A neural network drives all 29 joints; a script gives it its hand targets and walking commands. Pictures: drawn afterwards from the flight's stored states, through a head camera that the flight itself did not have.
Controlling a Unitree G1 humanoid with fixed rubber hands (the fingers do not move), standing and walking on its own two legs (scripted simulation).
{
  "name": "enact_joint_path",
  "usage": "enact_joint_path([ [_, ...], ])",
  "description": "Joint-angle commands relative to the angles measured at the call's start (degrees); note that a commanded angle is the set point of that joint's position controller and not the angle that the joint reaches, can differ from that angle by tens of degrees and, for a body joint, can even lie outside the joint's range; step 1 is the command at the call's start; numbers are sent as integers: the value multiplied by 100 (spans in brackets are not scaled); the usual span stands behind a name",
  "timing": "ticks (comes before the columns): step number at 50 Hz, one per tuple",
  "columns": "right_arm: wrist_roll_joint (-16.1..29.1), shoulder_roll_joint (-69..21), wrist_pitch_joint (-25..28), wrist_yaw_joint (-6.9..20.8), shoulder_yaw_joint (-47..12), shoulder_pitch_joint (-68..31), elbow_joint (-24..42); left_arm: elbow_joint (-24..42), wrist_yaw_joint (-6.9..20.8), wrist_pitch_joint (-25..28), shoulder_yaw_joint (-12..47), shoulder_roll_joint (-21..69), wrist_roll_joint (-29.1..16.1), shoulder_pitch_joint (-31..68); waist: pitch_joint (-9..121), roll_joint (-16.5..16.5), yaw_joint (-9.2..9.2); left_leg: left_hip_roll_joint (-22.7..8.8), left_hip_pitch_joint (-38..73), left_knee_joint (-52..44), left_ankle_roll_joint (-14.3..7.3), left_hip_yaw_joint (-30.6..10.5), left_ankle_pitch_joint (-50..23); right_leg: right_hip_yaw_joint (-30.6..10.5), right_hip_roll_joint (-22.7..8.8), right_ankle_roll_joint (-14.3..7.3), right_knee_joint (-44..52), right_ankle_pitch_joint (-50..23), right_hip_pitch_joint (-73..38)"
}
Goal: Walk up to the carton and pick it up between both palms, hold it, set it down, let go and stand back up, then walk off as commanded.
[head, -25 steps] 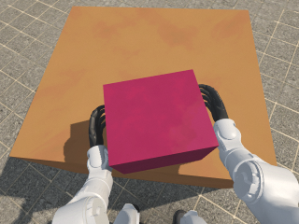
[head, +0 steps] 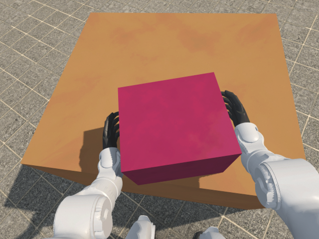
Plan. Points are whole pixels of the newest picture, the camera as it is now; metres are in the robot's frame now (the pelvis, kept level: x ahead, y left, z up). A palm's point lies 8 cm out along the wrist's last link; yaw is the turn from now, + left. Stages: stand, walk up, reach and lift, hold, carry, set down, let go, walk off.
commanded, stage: set down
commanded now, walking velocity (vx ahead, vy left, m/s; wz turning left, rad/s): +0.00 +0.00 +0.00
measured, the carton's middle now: (173, 132) +0.40 +0.05 -0.05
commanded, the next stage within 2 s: none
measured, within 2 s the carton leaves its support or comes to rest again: neither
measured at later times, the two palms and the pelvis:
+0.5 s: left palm (96, 149) +0.32 +0.24 -0.04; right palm (267, 118) +0.44 -0.18 -0.01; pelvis -0.02 +0.00 -0.01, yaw -1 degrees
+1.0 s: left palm (93, 163) +0.28 +0.23 -0.02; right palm (276, 140) +0.38 -0.19 +0.00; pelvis -0.01 -0.01 +0.02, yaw +2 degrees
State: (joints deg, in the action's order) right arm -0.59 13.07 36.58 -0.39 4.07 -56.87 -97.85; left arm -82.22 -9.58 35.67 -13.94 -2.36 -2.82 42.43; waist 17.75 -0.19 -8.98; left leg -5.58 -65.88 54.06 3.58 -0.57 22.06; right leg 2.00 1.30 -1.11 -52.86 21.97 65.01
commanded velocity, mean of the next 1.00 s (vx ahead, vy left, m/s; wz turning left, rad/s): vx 0.00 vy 0.00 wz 0.00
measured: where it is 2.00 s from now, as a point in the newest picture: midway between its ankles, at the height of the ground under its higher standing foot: outside the picture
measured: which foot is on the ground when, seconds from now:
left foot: down 0.00-1.00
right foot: down 0.00-1.00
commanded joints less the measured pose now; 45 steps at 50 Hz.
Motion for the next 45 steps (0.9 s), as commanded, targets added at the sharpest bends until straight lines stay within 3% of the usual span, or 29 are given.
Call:
enact_joint_path([
  [1, 556, 439, 365, -32, -579, -2453, 387, 366, 156, 221, 451, -423, -324, 2010, 3707, -594, 84, 630, 1477, 232, 180, 690, -3026, -11, 349, 268, 54, -2562, -2698],
  [5, 821, 599, 444, -30, -704, -2589, 349, 433, 195, 196, 530, -479, -384, 2068, 3899, -448, 65, 589, 1822, 341, 244, 655, -3422, 74, 343, 287, 45, -2554, -2395],
  [11, 1110, 1019, 306, 60, -861, -2700, 432, 506, 118, 131, 628, -783, -567, 2079, 3861, -441, -48, 536, 2003, 293, 239, 694, -3100, 141, 368, 265, 150, -1805, -2048],
  [15, 1502, 1479, 217, 144, -1087, -2623, 298, 588, 83, 47, 692, -1054, -757, 1953, 3824, -472, -84, 523, 2135, 313, 271, 675, -3258, 171, 404, 271, 176, -1771, -2008],
  [20, 2069, 1585, 67, 372, -1502, -2434, 602, 972, 79, 4, 1068, -1062, -1140, 1681, 3804, -482, -141, 475, 2252, 263, 228, 640, -3068, 199, 417, 254, 259, -1443, -1858],
  [28, 2653, 1758, -132, 764, -1844, -1884, 1018, 1643, 128, -103, 1405, -975, -1414, 1219, 3266, -512, -10, 438, 2100, 18, 137, 467, -2477, 150, 380, 200, 407, -1292, -2068],
  [32, 2711, 1753, -146, 822, -1873, -1609, 1325, 1870, 173, -157, 1268, -1078, -1335, 1021, 3175, -643, 22, 493, 1867, -145, 61, 450, -2179, -2, 306, 244, 480, -1611, -2654],
  [38, 2580, 1650, 48, 700, -1760, -1114, 1808, 2083, 271, -109, 842, -1307, -1018, 619, 3199, -771, 70, 656, 1574, -385, -14, 499, -1936, -260, 170, 366, 541, -2266, -3681],
  [45, 2530, 1663, 237, 634, -1663, -482, 1845, 2173, 248, -75, 876, -1154, -842, 51, 2568, -605, 211, 643, 1949, -664, 10, 412, -1828, -221, 176, 288, 812, -1943, -3721],
])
